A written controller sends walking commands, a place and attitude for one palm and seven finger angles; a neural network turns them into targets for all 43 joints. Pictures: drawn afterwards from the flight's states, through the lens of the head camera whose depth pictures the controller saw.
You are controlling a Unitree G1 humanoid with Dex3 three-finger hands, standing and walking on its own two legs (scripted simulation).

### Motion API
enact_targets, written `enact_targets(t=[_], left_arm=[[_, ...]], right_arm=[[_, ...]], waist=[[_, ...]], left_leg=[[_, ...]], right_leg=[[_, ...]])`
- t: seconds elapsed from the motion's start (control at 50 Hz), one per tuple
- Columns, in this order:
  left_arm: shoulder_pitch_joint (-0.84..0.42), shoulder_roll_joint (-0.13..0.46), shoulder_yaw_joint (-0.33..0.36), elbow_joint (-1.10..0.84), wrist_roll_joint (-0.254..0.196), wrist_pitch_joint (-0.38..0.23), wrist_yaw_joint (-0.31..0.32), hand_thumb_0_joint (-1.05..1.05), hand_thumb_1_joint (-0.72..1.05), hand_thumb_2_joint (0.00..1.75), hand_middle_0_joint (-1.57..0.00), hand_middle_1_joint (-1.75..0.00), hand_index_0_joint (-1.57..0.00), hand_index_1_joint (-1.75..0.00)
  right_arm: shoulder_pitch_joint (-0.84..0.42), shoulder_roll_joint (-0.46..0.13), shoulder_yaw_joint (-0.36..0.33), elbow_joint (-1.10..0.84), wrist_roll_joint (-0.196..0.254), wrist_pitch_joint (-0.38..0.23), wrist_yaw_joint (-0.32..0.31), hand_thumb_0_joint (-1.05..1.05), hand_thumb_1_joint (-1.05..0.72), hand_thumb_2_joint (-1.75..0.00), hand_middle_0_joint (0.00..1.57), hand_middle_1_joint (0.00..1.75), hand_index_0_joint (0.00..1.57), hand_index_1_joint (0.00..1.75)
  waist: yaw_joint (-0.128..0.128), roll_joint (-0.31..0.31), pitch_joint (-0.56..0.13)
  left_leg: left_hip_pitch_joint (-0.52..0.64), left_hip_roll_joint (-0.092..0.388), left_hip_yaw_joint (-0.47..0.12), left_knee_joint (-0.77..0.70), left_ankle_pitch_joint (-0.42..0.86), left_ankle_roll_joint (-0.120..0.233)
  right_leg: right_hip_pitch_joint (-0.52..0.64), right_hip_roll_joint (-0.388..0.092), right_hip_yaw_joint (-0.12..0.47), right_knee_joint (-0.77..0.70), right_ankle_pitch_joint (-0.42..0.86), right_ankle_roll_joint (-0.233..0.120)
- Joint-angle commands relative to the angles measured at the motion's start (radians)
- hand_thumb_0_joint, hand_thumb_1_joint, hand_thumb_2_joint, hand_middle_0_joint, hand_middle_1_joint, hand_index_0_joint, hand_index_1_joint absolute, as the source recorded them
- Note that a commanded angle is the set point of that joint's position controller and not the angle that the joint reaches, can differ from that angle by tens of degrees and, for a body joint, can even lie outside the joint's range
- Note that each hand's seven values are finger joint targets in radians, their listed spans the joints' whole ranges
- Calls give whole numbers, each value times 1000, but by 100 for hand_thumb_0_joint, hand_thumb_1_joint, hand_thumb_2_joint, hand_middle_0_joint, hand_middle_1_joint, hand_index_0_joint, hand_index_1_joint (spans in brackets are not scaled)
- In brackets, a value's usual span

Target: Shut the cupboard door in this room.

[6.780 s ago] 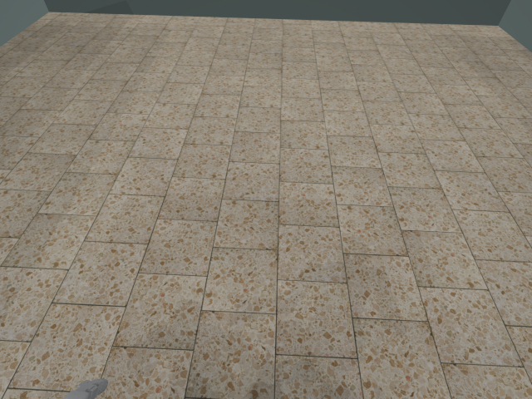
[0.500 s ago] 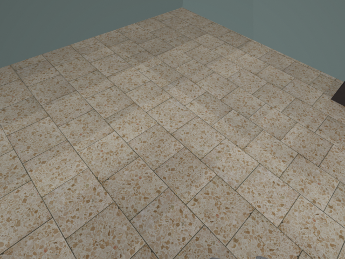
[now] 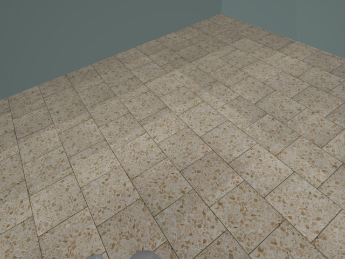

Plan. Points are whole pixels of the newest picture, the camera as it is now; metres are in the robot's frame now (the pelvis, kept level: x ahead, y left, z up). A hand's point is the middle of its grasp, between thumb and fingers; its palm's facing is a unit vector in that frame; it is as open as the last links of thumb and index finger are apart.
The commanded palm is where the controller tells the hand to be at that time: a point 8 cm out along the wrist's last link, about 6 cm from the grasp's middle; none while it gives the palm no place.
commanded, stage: turn or walk to find it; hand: left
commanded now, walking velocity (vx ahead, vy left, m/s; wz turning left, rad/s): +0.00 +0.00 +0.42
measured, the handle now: out of the picture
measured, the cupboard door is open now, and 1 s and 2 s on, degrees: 77 77 77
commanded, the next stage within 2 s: none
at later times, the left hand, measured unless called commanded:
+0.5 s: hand out of the picture -0.03 +0.29 -0.18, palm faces +0.26 -0.94 -0.23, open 7.4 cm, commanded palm none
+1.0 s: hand out of the picture -0.04 +0.22 -0.14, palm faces +0.41 -0.87 -0.28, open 7.4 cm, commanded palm none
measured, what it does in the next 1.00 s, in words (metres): steps on the spot, turning left: left foot, then right foot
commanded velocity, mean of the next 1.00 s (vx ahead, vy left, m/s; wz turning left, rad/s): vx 0.00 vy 0.00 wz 0.42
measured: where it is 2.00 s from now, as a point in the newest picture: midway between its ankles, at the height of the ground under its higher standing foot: outside the picture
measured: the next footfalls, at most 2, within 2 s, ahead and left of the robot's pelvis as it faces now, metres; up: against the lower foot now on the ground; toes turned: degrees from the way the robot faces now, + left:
left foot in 0.28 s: -0.01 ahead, +0.15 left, +0.00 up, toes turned +13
right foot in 0.84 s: +0.02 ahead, -0.07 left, +0.00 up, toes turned +18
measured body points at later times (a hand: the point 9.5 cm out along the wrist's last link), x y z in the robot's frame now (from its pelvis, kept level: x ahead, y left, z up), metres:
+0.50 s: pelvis -0.03 +0.07 +0.00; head -0.01 +0.10 +0.45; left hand -0.04 +0.34 -0.16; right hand +0.11 -0.16 -0.12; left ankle -0.05 +0.15 -0.74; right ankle -0.02 -0.10 -0.66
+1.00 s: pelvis -0.05 +0.01 +0.00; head -0.02 -0.02 +0.45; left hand -0.06 +0.26 -0.12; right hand +0.07 -0.23 -0.17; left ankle -0.11 +0.14 -0.65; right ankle -0.01 -0.09 -0.74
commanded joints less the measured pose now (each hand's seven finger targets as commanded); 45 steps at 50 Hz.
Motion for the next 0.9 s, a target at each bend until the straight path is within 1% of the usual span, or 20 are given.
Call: enact_targets(t=[0.0,0.14,0.18,0.22,0.24,0.26,0.28,0.3,0.32,0.36,0.42,0.6,0.7,0.76,0.78,0.8,0.82,0.84,0.86,0.88], left_arm=[[4,195,54,-59,4,-26,11,0,90,90,-20,-30,-20,-30],[92,254,73,-15,17,-17,5,0,90,90,-20,-30,-20,-30],[88,264,76,-9,16,-15,3,0,90,90,-20,-30,-20,-30],[71,257,76,-4,6,-8,0,0,90,90,-20,-30,-20,-30],[70,229,73,-9,-4,-2,-1,0,90,90,-20,-30,-20,-30],[73,162,58,-43,-13,5,-6,0,90,90,-20,-30,-20,-30],[13,148,42,-64,-3,16,-3,0,90,90,-20,-30,-20,-30],[-14,160,46,-59,-1,24,-2,0,90,90,-20,-30,-20,-30],[-30,155,51,-45,2,26,-3,0,90,90,-20,-30,-20,-30],[-17,169,56,-21,-2,21,-13,0,90,90,-20,-30,-20,-30],[21,167,54,4,-3,17,-18,0,90,90,-20,-30,-20,-30],[-74,153,48,-47,-7,19,-6,0,90,90,-20,-30,-20,-30],[-58,138,44,-60,-12,12,-3,0,90,90,-20,-30,-20,-30],[16,144,48,-46,-16,-1,2,0,90,90,-20,-30,-20,-30],[50,164,53,-40,-14,-9,5,0,90,90,-20,-30,-20,-30],[72,230,65,-37,-3,-20,11,0,90,90,-20,-30,-20,-30],[83,299,78,-43,8,-23,15,0,90,90,-20,-30,-20,-30],[69,290,71,-58,0,-16,15,0,90,90,-20,-30,-20,-30],[-4,244,71,-72,-3,-21,18,0,90,90,-20,-30,-20,-30],[-54,227,65,-79,-4,-19,15,0,90,90,-20,-30,-20,-30]], right_arm=[[-26,-44,-10,-68,8,-22,7,0,-90,-90,20,30,20,30],[-119,-23,11,-96,19,-38,4,0,-90,-90,20,30,20,30],[-93,-21,15,-93,23,-48,0,0,-90,-90,20,30,20,30],[-35,-38,15,-77,22,-59,-2,0,-90,-90,20,30,20,30],[14,-83,5,-65,20,-71,-2,0,-90,-90,20,30,20,30],[39,-187,-17,-70,12,-79,-7,0,-90,-90,20,30,20,30],[74,-236,-28,-61,13,-68,-15,0,-90,-90,20,30,20,30],[55,-211,-19,-57,9,-67,-20,0,-90,-90,20,30,20,30],[10,-175,-11,-61,7,-72,-30,0,-90,-90,20,30,20,30],[-67,-138,9,-83,8,-75,-36,0,-90,-90,20,30,20,30],[-62,-135,12,-86,15,-84,-37,0,-90,-90,20,30,20,30],[-2,-138,-3,-82,6,-73,-32,0,-90,-90,20,30,20,30],[-23,-136,-9,-91,1,-65,-28,0,-90,-90,20,30,20,30],[-38,-130,-12,-98,7,-62,-25,0,-90,-90,20,30,20,30],[-41,-113,-11,-100,13,-62,-22,0,-90,-90,20,30,20,30],[-30,-64,-6,-106,24,-64,-15,0,-90,-90,20,30,20,30],[-43,-22,2,-134,20,-65,-14,0,-90,-90,20,30,20,30],[-64,-73,-15,-133,10,-53,-16,0,-90,-90,20,30,20,30],[-36,-73,-19,-108,4,-36,-11,0,-90,-90,20,30,20,30],[-22,-67,-22,-83,4,-26,-6,0,-90,-90,20,30,20,30]], waist=[[39,-230,16],[92,-270,-34],[80,-277,-71],[42,-230,-101],[10,-101,-142],[-4,217,-129],[-30,231,-123],[-23,153,-101],[-13,189,-59],[20,141,-16],[34,72,-51],[-2,59,-44],[12,85,-55],[48,64,-103],[66,26,-122],[74,-141,-140],[89,-361,-103],[88,-255,-77],[47,-250,-40],[24,-216,7]], left_leg=[[-46,44,12,-11,13,-27],[62,44,87,-329,-102,-20],[126,30,110,-445,-76,-12],[274,25,118,-655,102,0],[410,84,47,-773,242,19],[527,336,-293,-818,540,119],[469,430,-336,-817,705,215],[402,408,-270,-819,595,232],[370,349,-258,-830,566,218],[356,275,-190,-813,608,197],[407,234,-142,-810,664,181],[396,252,-294,-822,533,227],[305,218,-351,-802,505,220],[244,166,-342,-739,476,178],[167,129,-316,-693,388,137],[13,50,-225,-569,197,78],[-123,-77,-48,-348,-152,17],[-77,-40,-70,-159,-200,19],[-68,-16,-100,-57,-135,17],[-56,-7,-80,16,-82,12]], right_leg=[[15,-237,138,-230,118,-84],[93,-285,120,-146,298,-121],[108,-284,103,-89,385,-112],[52,-255,36,16,361,-46],[-38,-212,-12,151,262,6],[-319,-72,-54,352,-182,88],[-348,-38,32,493,-386,93],[-318,-55,84,556,-342,80],[-347,-55,105,586,-285,83],[-348,-44,118,615,-179,88],[-335,-27,113,617,-115,104],[-290,1,134,431,-173,109],[-149,45,126,243,-169,85],[13,59,111,2,-15,74],[133,26,131,-127,73,69],[274,-132,275,-209,66,26],[264,-364,491,-236,162,-86],[99,-411,468,-246,167,-154],[20,-342,401,-274,70,-144],[-41,-290,347,-280,10,-118]])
